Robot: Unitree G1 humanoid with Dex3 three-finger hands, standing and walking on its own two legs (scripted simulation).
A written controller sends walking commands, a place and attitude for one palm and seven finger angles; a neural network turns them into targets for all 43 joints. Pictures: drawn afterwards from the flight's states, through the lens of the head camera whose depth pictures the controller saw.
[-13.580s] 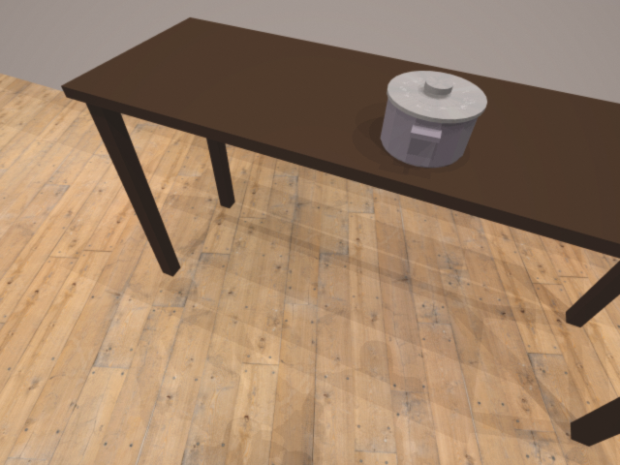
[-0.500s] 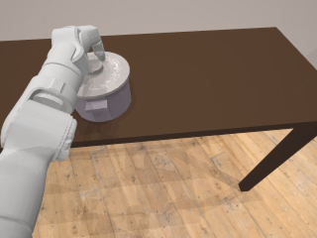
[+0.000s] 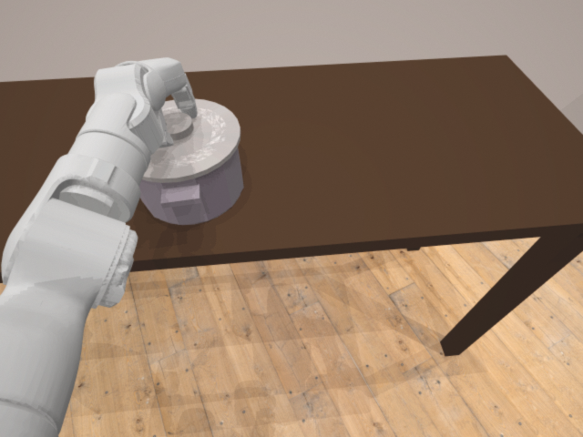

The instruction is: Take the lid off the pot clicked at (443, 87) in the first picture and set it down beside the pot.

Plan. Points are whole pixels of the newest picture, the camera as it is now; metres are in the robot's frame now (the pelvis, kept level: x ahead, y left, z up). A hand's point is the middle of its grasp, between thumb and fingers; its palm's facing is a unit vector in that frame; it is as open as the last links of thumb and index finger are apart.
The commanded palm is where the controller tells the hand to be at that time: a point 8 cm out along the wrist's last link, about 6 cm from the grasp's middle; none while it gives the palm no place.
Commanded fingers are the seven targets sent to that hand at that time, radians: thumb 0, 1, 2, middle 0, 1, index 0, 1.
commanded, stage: close the fingers and squeeze the knob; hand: left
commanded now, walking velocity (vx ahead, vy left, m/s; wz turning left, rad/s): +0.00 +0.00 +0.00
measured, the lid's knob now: (175, 126) +0.53 +0.14 +0.15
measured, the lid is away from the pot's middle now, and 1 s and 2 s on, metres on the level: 0.00 0.00 0.01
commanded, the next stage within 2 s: lift the lid straight up in 1.46 s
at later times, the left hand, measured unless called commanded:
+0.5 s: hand (165, 126) +0.50 +0.14 +0.17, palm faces -0.38 -0.08 -0.92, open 9.1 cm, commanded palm +0.49 +0.14 +0.22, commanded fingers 0.00 0.17 0.91 -0.58 -1.03 -0.58 -1.03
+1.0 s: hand (168, 124) +0.50 +0.14 +0.18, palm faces -0.39 -0.10 -0.92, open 8.1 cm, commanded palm +0.49 +0.14 +0.22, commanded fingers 0.00 0.38 0.85 -0.68 -1.07 -0.67 -1.04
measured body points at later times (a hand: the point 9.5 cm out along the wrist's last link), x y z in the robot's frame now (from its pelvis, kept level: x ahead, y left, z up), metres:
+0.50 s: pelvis +0.01 +0.00 +0.00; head +0.05 -0.01 +0.45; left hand +0.51 +0.14 +0.23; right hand +0.04 -0.27 -0.13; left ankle -0.01 +0.09 -0.74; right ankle -0.02 -0.14 -0.74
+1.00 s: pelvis +0.01 +0.00 +0.00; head +0.05 -0.02 +0.45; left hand +0.51 +0.14 +0.23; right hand +0.06 -0.28 -0.13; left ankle -0.01 +0.09 -0.74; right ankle -0.02 -0.14 -0.74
